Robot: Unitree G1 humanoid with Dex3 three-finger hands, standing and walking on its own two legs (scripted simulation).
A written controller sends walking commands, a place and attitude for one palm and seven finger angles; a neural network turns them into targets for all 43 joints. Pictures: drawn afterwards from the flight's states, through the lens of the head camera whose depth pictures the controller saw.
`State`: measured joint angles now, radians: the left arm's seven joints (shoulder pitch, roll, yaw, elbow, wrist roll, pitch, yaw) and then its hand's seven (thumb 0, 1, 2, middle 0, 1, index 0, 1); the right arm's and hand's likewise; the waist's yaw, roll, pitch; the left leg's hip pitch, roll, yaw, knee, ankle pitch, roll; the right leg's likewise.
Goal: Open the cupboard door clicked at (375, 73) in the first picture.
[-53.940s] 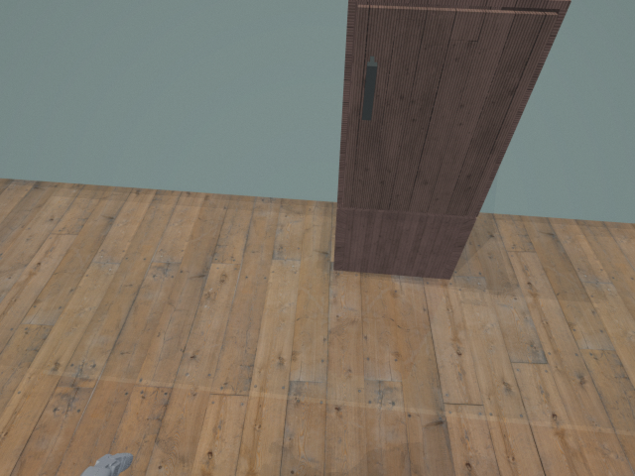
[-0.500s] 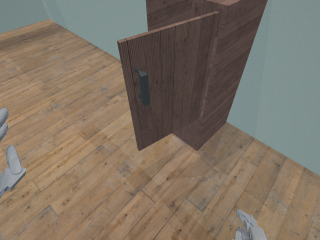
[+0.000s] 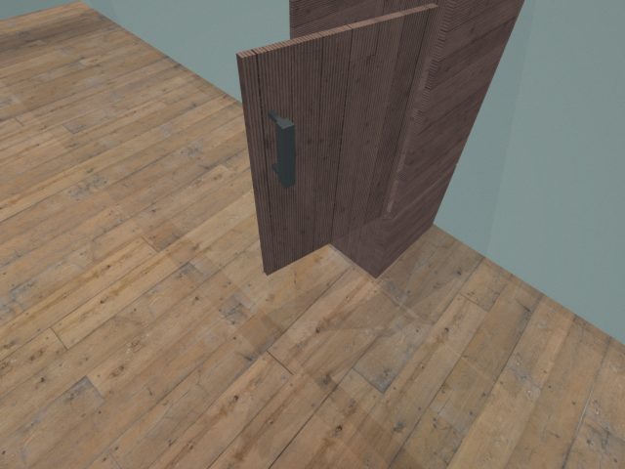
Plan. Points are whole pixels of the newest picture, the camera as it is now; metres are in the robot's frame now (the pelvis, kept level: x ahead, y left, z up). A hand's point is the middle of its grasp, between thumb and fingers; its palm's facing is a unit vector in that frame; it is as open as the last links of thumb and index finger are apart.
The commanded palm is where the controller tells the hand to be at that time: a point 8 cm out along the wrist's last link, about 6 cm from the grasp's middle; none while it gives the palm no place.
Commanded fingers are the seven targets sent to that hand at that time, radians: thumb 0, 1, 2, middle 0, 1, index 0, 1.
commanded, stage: let the arm hang, fingers relaxed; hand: left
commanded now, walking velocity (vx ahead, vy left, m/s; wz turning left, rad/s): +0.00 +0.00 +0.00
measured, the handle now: (280, 149) +0.64 +0.08 +0.03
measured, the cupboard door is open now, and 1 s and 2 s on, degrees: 78 78 78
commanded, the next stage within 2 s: look to check the result in 0.80 s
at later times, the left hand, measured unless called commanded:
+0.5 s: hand out of the picture -0.01 +0.19 -0.16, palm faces +0.02 -0.97 -0.24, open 7.3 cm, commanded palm none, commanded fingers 0.00 0.90 0.90 -0.20 -0.30 -0.20 -0.30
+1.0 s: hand out of the picture +0.01 +0.17 -0.16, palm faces +0.03 -0.98 -0.20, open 7.3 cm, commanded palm none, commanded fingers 0.00 0.90 0.90 -0.20 -0.30 -0.20 -0.30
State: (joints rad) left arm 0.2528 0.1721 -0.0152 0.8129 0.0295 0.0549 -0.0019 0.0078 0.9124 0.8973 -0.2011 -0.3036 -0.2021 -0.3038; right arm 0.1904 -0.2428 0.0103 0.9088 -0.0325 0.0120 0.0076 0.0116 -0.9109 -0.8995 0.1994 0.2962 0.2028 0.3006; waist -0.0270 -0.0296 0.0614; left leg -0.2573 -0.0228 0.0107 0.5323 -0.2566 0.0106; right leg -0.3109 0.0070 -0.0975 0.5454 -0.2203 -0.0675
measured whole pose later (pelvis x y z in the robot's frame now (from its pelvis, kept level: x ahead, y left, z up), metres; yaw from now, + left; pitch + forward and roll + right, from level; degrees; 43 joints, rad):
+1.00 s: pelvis +0.01 +0.01 +0.01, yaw -1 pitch -1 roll +1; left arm 0.28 0.13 0.02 1.15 0.02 -0.01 0.03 0.00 0.91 0.90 -0.20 -0.30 -0.20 -0.30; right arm 0.31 -0.13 0.00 1.13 -0.03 0.00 -0.03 0.01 -0.91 -0.90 0.20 0.30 0.20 0.30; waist 0.00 0.02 0.05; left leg -0.18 -0.02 0.02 0.41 -0.21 0.02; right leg -0.23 0.02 -0.09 0.41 -0.17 -0.06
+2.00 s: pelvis +0.04 -0.01 +0.01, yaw +0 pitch -2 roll +0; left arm 0.20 0.20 0.02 1.15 0.01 -0.02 0.03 0.00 0.91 0.90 -0.20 -0.30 -0.20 -0.30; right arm 0.22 -0.21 0.00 1.15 -0.03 0.00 -0.02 0.01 -0.91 -0.90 0.20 0.30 0.20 0.30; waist -0.01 0.02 0.06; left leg -0.10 0.01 0.00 0.34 -0.22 -0.01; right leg -0.15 0.05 -0.10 0.33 -0.17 -0.08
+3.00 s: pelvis +0.05 -0.01 +0.02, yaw -1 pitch -1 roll +0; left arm 0.18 0.22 0.01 1.15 0.01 -0.03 0.02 0.00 0.91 0.90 -0.20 -0.30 -0.20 -0.30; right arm 0.20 -0.23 0.00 1.15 -0.02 0.00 -0.02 0.01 -0.91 -0.90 0.20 0.30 0.20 0.30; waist 0.00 0.01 0.05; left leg -0.08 0.00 0.01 0.31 -0.21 -0.01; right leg -0.13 0.05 -0.09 0.32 -0.17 -0.07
